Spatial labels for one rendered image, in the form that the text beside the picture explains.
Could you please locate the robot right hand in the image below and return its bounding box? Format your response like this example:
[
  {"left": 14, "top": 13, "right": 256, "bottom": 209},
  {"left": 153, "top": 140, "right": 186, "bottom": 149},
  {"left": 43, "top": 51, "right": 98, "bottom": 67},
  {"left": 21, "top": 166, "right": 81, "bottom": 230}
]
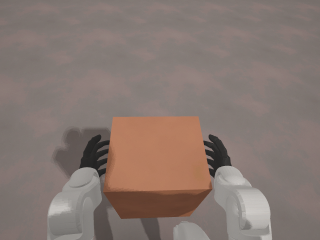
[{"left": 203, "top": 134, "right": 232, "bottom": 178}]

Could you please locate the robot right forearm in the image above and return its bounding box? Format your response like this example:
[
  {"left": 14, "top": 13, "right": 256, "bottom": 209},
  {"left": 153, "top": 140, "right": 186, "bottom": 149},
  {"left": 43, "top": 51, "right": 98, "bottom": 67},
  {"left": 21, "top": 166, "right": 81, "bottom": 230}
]
[{"left": 214, "top": 165, "right": 272, "bottom": 240}]

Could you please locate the robot right thigh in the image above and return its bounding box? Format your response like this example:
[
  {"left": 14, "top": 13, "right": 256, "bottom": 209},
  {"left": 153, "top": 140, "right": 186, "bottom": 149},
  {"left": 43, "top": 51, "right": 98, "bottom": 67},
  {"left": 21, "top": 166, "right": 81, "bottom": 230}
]
[{"left": 173, "top": 222, "right": 210, "bottom": 240}]

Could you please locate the robot left hand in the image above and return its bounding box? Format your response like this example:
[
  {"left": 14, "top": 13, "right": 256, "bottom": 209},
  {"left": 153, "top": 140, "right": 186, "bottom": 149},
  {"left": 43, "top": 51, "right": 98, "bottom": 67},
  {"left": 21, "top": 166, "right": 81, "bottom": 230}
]
[{"left": 79, "top": 134, "right": 110, "bottom": 177}]

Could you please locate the robot left forearm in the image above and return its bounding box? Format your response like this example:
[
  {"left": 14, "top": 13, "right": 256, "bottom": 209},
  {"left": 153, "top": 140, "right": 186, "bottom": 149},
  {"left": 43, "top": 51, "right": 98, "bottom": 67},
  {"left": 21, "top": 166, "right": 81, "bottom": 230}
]
[{"left": 47, "top": 167, "right": 102, "bottom": 240}]

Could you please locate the carton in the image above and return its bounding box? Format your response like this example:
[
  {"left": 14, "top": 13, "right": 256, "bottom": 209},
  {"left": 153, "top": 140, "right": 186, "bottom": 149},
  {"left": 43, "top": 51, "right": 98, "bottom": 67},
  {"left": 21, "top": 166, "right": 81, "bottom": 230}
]
[{"left": 103, "top": 116, "right": 213, "bottom": 219}]

